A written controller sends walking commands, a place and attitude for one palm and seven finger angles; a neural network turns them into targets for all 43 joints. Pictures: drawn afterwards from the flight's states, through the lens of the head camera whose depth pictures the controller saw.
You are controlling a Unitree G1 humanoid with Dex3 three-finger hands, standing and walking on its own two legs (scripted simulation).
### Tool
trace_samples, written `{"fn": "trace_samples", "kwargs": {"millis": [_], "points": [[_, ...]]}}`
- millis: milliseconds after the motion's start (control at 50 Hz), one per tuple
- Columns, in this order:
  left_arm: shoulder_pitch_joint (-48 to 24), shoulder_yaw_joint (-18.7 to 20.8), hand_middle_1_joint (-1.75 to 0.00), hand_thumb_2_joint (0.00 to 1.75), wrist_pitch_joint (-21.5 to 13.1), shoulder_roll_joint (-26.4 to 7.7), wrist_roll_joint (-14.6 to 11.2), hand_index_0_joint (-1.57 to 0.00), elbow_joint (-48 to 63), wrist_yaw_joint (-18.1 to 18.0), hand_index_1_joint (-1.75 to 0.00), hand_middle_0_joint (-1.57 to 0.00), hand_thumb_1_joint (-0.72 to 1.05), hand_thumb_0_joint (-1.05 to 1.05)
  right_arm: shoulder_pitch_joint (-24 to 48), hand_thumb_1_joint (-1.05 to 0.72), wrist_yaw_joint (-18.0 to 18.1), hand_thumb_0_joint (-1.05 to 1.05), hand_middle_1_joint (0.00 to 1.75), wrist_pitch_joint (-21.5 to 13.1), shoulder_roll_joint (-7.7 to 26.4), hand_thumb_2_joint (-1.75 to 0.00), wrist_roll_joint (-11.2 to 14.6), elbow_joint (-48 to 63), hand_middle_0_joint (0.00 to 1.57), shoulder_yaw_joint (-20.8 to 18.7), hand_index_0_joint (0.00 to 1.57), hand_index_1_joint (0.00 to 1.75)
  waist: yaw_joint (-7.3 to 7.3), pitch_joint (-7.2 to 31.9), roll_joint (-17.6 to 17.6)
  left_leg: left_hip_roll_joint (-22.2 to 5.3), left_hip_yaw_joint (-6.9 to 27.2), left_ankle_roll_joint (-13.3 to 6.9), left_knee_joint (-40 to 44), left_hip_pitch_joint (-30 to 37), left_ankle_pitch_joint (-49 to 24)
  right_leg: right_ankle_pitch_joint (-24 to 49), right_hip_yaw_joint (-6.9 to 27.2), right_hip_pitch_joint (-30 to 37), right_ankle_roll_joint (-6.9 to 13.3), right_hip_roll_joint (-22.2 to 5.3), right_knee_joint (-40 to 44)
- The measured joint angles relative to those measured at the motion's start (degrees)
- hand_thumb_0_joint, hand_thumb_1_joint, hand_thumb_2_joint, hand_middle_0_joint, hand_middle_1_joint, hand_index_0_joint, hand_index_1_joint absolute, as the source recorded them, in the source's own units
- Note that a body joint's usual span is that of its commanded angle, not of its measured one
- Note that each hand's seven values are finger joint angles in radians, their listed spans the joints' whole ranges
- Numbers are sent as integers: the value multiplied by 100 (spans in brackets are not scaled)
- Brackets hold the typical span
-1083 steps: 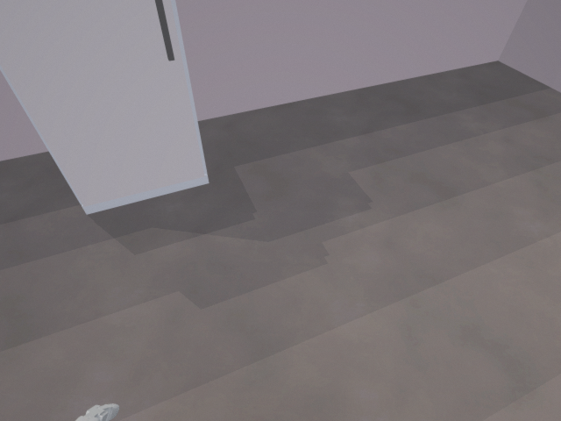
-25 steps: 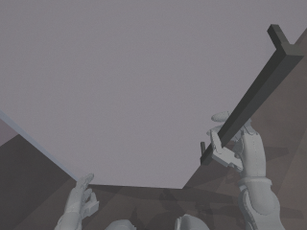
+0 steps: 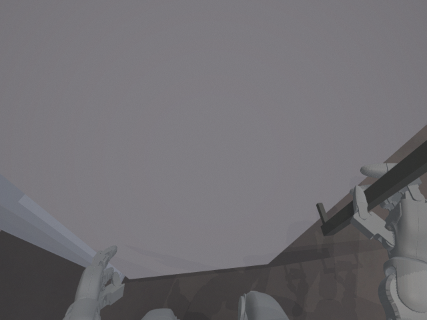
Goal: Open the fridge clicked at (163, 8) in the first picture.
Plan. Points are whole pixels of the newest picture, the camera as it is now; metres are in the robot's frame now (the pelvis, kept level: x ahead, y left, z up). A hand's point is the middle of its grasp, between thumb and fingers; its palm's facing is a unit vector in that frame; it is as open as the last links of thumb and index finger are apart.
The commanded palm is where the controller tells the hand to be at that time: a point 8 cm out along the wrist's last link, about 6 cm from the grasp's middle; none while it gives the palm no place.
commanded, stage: stop walking and hold the door back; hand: right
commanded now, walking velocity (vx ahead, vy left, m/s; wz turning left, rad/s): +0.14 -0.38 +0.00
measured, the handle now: (376, 175) +0.33 -0.20 +0.14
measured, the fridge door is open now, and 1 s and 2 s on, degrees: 63 66 66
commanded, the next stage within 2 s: loosen the grip on the handle in 1.10 s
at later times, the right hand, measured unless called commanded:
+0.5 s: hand (363, 217) +0.27 -0.18 +0.12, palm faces +0.31 +0.93 -0.21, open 5.5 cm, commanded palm +0.24 -0.23 +0.11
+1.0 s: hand (364, 220) +0.27 -0.18 +0.12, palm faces +0.23 +0.96 -0.17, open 5.5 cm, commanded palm +0.23 -0.24 +0.11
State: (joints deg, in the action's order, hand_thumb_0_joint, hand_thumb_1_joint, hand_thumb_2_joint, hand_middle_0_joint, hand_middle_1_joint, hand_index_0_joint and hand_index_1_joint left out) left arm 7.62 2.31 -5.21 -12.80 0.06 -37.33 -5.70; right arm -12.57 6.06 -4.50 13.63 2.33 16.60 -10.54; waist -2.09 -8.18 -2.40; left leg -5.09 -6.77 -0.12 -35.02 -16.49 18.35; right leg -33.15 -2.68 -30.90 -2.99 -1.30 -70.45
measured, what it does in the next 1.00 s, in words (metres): walks backwards: right foot, then left foot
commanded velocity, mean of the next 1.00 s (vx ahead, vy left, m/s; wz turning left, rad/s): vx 0.09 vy -0.06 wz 0.00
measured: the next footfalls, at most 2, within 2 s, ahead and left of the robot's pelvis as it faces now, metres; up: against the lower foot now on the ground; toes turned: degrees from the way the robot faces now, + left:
right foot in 0.22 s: -0.04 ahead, -0.06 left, +0.00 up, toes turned -12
left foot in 0.50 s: -0.04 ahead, +0.15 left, +0.00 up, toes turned -5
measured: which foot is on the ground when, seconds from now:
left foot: down 0.00-0.26, up 0.28-0.48, down 0.50-1.00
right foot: up 0.00-0.20, down 0.22-0.54, up 0.56-0.76, down 0.78-1.00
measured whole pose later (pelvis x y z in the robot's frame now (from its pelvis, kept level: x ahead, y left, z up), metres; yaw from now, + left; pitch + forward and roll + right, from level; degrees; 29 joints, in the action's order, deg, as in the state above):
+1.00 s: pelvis -0.10 +0.02 +0.00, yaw -5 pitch -2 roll +1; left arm 13.7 -1.3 -3.6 -12.2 -1.2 -37.6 -5.5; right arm 19.3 4.2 -10.3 15.6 2.6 -22.0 -8.7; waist -3.3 -4.7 -0.8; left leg -0.9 -0.2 1.6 -30.5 -12.7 16.0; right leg -12.9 -6.8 -17.4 0.9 -3.8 -32.1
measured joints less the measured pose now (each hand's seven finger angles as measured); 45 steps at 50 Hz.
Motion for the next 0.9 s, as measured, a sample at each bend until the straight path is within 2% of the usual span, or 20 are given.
{"fn": "trace_samples", "kwargs": {"millis": [40, 80, 140, 220, 240, 280, 320, 380, 440, 500, 560, 600, 640, 720, 780, 820, 880, 900], "points": [[66, -24, -30, 90, 38, -85, 10, -20, 55, -74, -30, -20, 90, 1, 86, -64, 20, -3, 139, -63, 24, -80, -1, -143, 46, 92, 32, 140, 50, 63, 97, -75, -180, -42, 93, 46, -36, 83, -335, 181, 32, 122, 336], [149, -71, -30, 90, 107, -154, 1, -21, 60, -113, -31, -20, 90, 1, 360, -64, 77, -2, 139, -114, 3, -80, -19, -358, 46, 248, 34, 140, 151, 135, 195, -119, -362, -83, 150, 44, -72, 213, -473, 464, 91, 213, 963], [209, -160, -30, 90, 175, -201, 20, -21, 23, -116, -32, -20, 90, 1, 897, -64, 163, -1, 139, -175, -68, -81, -75, -717, 46, 452, 38, 140, 288, 224, 341, -140, -578, -145, 146, -51, -120, 409, -457, 957, 191, 271, 2033], [98, -248, -30, 90, 271, -219, -3, -21, 127, -41, -31, -20, 90, 1, 1689, -67, 205, 0, 140, -231, -60, -83, -109, -1259, 46, 625, 41, 140, 289, 291, 415, -145, -754, -172, -89, -306, -141, 1178, -304, 1689, 288, 240, 3631], [14, -252, -30, 90, 289, -176, -13, -21, 143, -21, -31, -20, 90, 1, 1898, -67, 200, 1, 140, -243, -8, -83, -95, -1421, 46, 644, 42, 140, 277, 244, 496, -210, -720, -160, -199, -371, -132, 1365, -337, 1771, 452, 303, 3829], [-78, -289, -30, 90, 324, -89, -39, -21, 246, 15, -31, -20, 90, 1, 2202, -69, 226, 1, 140, -275, 43, -83, -30, -1799, 46, 673, 43, 140, 280, 158, 551, -193, -422, -17, -358, -422, -180, 1467, -406, 1817, 628, 365, 3891], [-75, -345, -30, 90, 281, -13, -34, -20, 326, 48, -31, -20, 90, 1, 2426, -68, 208, 0, 140, -310, 48, -80, -37, -2239, 46, 678, 43, 140, 193, 172, 370, 23, -37, 83, -919, -521, 469, 1539, -321, 1791, 678, 302, 3939], [43, -417, -30, 90, 209, 130, -87, -20, 305, 114, -31, -20, 90, 1, 2784, -69, 145, -1, 140, -200, 53, -78, -24, -2789, 46, 742, 43, 140, 167, 213, 91, 284, 220, 162, -1212, -437, 646, 1709, -142, 1750, 663, 170, 4058], [192, -540, -30, 90, 191, 251, -102, -21, 161, 136, -30, -20, 90, 0, 3133, -70, 102, -1, 140, -112, 30, -77, 12, -3261, 46, 770, 43, 140, 292, 276, -5, 383, 256, 190, -618, -74, 514, 1805, -96, 1684, 595, 90, 4085], [310, -662, -30, 90, 200, 322, -90, -21, 14, 120, -30, -21, 90, 0, 3420, -69, 31, -2, 140, -118, 118, -77, 47, -3664, 46, 682, 43, 140, 393, 368, 58, 377, 315, 106, 471, 449, 48, 1721, -156, 1476, 514, 106, 3806], [317, -623, -30, 90, 231, 218, -94, -21, -207, 76, -30, -21, 90, 1, 3599, -67, 12, -4, 140, -217, 146, -78, 38, -4112, 46, 509, 43, 140, 285, 360, -148, 483, 276, -32, 361, 390, -90, 1292, -54, 1296, 428, 24, 3352], [398, -527, -30, 90, 244, 126, -116, -21, -330, 45, -30, -21, 90, 1, 3742, -67, -13, -4, 140, -262, 141, -78, -3, -4397, 46, 475, 43, 140, 249, 356, -111, 431, 277, -57, 338, 412, -30, 898, 46, 1084, 354, 104, 2655], [472, -460, -30, 90, 248, -8, -109, -21, -417, 9, -30, -21, 90, 1, 3864, -67, -65, -4, 140, -336, 120, -77, -64, -4641, 46, 408, 44, 140, 203, 326, -25, 353, 313, -45, 400, 478, -63, 834, 45, 957, 315, 124, 2251], [589, -315, -30, 90, 265, -295, -87, -21, -405, -67, -30, -21, 90, 1, 3950, -68, -178, -4, 140, -465, 112, -77, -121, -4877, 46, 260, 45, 140, 21, 300, 125, 206, 395, 59, 404, 535, -92, 1223, -134, 1168, 306, 23, 3040], [633, -167, -30, 90, 254, -484, -86, -21, -324, -86, -30, -21, 90, 1, 3894, -69, -210, -2, 140, -494, 97, -78, -70, -4759, 46, 232, 45, 140, -130, 301, 125, 200, 438, 168, 188, 491, 19, 2178, -204, 1537, 324, -58, 3983], [599, -87, -30, 90, 273, -471, -119, -20, -282, -76, -30, -20, 90, 1, 3800, -70, -204, -1, 140, -525, 121, -78, -12, -4634, 46, 220, 44, 140, -147, 298, 232, 153, 572, 220, 79, 426, 64, 2175, -339, 1525, 400, -28, 3896], [621, -106, -30, 90, 240, -336, -124, -20, -122, -56, -30, -20, 90, 1, 3593, -71, -189, -1, 140, -562, 154, -78, 32, -4393, 46, 193, 42, 140, -176, 375, 248, 253, 653, 158, 82, 319, 211, 1989, -427, 1419, 464, -87, 3833], [621, -140, -30, 90, 217, -268, -118, -20, -79, -40, -30, -20, 90, 1, 3525, -71, -188, -1, 140, -568, 171, -78, 26, -4286, 46, 179, 42, 140, -189, 367, 240, 293, 665, 149, 180, 329, 66, 1988, -422, 1389, 463, -116, 3824]]}}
